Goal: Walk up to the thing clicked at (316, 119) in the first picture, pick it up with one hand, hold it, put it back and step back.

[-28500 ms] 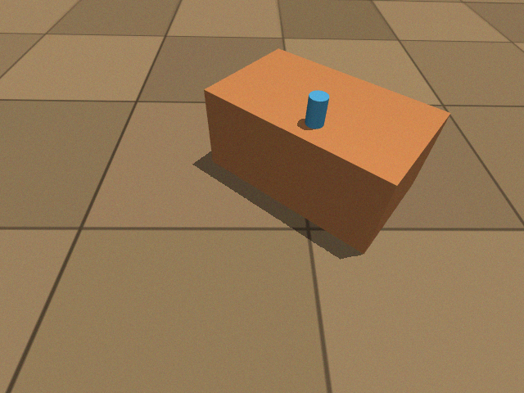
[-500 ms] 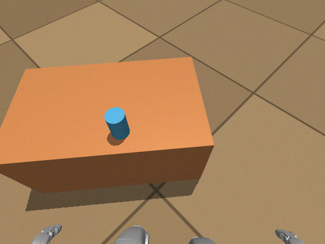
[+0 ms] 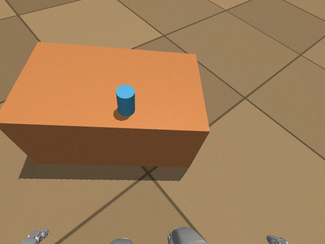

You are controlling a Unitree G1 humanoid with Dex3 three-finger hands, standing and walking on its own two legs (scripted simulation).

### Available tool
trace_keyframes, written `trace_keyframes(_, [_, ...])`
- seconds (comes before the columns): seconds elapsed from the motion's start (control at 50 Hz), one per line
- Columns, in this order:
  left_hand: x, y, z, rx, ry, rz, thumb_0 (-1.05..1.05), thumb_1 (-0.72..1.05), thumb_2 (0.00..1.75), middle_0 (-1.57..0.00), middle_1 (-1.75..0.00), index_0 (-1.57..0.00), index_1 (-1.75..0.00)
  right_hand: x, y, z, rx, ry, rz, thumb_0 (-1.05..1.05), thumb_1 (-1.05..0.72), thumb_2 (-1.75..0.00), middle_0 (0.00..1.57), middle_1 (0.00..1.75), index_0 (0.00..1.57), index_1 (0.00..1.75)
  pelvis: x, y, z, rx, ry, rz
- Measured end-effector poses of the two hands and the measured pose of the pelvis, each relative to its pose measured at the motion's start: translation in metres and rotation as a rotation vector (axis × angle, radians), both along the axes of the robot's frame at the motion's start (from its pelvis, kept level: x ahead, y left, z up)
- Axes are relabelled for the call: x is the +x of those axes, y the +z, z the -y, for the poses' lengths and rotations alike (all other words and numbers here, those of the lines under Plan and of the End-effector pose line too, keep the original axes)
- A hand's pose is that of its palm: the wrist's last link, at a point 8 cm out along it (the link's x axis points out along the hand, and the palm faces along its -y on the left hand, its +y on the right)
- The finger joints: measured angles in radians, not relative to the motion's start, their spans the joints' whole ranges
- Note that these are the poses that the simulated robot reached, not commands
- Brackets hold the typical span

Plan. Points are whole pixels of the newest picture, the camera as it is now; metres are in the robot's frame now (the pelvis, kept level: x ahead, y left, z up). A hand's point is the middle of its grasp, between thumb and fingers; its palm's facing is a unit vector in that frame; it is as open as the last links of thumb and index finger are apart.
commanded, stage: step back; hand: left
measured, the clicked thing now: (126, 101) +0.70 +0.16 -0.26
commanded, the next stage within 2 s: none
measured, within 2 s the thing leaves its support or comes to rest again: neither
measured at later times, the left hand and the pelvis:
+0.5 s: hand out of the picture -0.05 +0.22 -0.13, palm faces +0.01 -0.90 -0.45, open 7.4 cm; pelvis -0.16 -0.05 -0.01, yaw +1 degrees
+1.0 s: hand out of the picture -0.27 +0.21 -0.17, palm faces -0.01 -0.92 -0.40, open 7.4 cm; pelvis -0.34 -0.06 -0.02, yaw -1 degrees
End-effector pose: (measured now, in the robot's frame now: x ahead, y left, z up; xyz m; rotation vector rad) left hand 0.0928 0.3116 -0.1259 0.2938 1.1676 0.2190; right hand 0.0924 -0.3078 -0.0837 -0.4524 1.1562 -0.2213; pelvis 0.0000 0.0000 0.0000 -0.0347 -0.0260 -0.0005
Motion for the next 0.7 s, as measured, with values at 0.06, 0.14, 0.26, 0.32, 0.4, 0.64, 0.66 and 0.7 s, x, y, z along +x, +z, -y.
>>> trace_keyframes(0.06, [-0.031, -0.002, -0.001, 0.02, -0.007, -0.045, 0.01, 0.91, 0.9, -0.21, -0.3, -0.2, -0.3, -0.007, 0.002, 0.005, -0.002, -0.003, 0.039, 0.0, -0.9, -0.9, 0.21, 0.3, 0.21, 0.31, -0.019, -0.001, 0.005, 0.004, -0.021, -0.003])
trace_keyframes(0.14, [-0.065, -0.005, 0.006, 0.043, -0.03, -0.095, 0.01, 0.91, 0.9, -0.2, -0.3, -0.2, -0.3, -0.022, -0.005, 0.017, 0.009, -0.006, 0.094, 0.0, -0.9, -0.9, 0.21, 0.3, 0.21, 0.31, -0.047, -0.008, 0.015, 0.017, -0.051, 0.007])
trace_keyframes(0.26, [-0.11, 0.0, 0.035, 0.073, -0.055, -0.078, 0.01, 0.91, 0.9, -0.2, -0.3, -0.2, -0.3, -0.064, -0.033, 0.049, 0.052, -0.033, 0.13, 0.0, -0.9, -0.9, 0.21, 0.3, 0.21, 0.31, -0.096, -0.022, 0.037, -0.001, -0.063, 0.042])
trace_keyframes(0.32, [-0.135, 0.015, 0.048, 0.073, -0.047, -0.055, 0.01, 0.91, 0.9, -0.21, -0.3, -0.2, -0.3, -0.094, -0.039, 0.055, 0.075, -0.066, 0.098, 0.0, -0.9, -0.9, 0.2, 0.3, 0.21, 0.3, -0.112, -0.016, 0.045, 0.041, -0.057, 0.041])
trace_keyframes(0.4, [-0.153, 0.034, 0.055, 0.091, -0.029, -0.036, 0.01, 0.9, 0.9, -0.21, -0.3, -0.21, -0.3, -0.138, -0.038, 0.06, 0.097, -0.077, 0.041, 0.0, -0.9, -0.9, 0.2, 0.3, 0.21, 0.3, -0.131, -0.004, 0.05, 0.08, -0.042, 0.021])
trace_keyframes(0.64, [-0.173, 0.018, 0.044, 0.082, -0.025, 0.169, 0.01, 0.9, 0.9, -0.21, -0.3, -0.21, -0.3, -0.247, -0.048, 0.053, 0.031, 0.001, -0.141, 0.0, -0.9, -0.9, 0.2, 0.3, 0.21, 0.3, -0.217, -0.022, 0.046, 0.051, 0.091, 0.014])
trace_keyframes(0.66, [-0.181, 0.012, 0.042, 0.072, -0.024, 0.164, 0.01, 0.9, 0.9, -0.21, -0.3, -0.21, -0.3, -0.253, -0.046, 0.05, 0.028, -0.002, -0.135, 0.0, -0.9, -0.9, 0.2, 0.3, 0.21, 0.3, -0.226, -0.023, 0.044, 0.072, 0.084, 0.028])
trace_keyframes(0.7, [-0.2, 0.005, 0.043, 0.048, -0.014, 0.135, 0.01, 0.9, 0.9, -0.21, -0.3, -0.21, -0.3, -0.264, -0.04, 0.045, 0.03, 0.002, -0.114, 0.0, -0.9, -0.9, 0.2, 0.3, 0.21, 0.3, -0.239, -0.021, 0.041, 0.073, 0.071, 0.039])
